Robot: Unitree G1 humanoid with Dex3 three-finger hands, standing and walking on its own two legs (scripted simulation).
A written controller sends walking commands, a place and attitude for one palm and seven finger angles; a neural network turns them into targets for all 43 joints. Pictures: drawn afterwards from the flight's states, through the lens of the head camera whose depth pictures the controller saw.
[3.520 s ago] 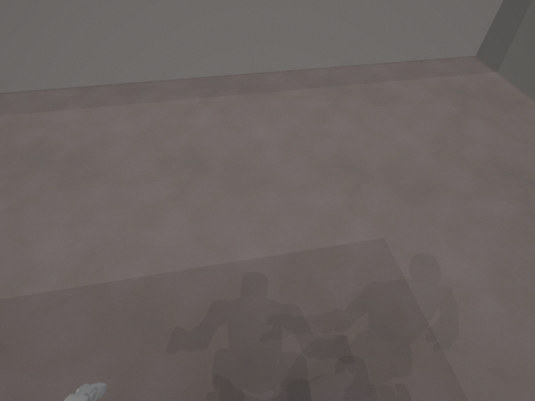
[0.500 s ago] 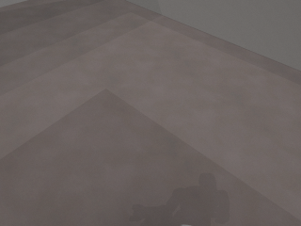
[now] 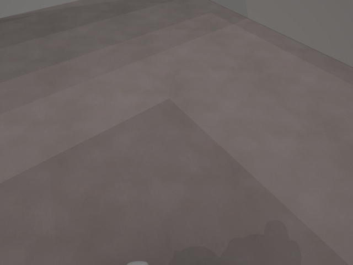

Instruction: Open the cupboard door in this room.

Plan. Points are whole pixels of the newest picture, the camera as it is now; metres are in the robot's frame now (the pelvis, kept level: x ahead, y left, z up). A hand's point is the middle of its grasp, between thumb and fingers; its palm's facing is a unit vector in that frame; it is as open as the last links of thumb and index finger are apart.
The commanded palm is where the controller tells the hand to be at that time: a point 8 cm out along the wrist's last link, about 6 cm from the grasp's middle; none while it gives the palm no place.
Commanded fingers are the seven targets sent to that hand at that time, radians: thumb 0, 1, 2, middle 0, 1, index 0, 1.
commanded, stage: turn or walk to find it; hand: left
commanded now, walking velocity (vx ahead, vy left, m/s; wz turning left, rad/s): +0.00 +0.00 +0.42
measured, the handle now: out of the picture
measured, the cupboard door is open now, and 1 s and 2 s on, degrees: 0 0 0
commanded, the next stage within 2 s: none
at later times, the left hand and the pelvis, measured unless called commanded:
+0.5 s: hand out of the picture +0.04 +0.23 -0.15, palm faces +0.21 -0.94 -0.25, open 7.4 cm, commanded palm none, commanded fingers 0.00 0.90 0.90 -0.20 -0.30 -0.20 -0.30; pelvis -0.02 +0.02 +0.00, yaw +11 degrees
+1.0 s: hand out of the picture -0.11 +0.24 -0.19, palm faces +0.44 -0.86 -0.24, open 7.4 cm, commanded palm none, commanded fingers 0.00 0.90 0.90 -0.20 -0.30 -0.20 -0.30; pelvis -0.05 +0.04 -0.01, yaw +24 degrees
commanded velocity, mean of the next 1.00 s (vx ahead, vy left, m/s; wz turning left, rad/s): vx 0.00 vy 0.00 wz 0.42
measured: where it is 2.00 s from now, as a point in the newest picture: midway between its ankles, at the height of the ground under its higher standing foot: outside the picture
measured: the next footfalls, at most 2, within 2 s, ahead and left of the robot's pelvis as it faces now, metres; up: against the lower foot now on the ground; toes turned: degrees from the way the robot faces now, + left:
left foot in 0.06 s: +0.03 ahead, +0.13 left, +0.00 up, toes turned +6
right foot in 0.52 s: +0.03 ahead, -0.10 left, +0.00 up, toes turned +9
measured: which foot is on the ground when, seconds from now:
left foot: up 0.00-0.04, down 0.06-0.52, up 0.54-0.90, down 0.92-1.00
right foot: down 0.00-0.06, up 0.08-0.50, down 0.52-0.92, up 0.94-1.00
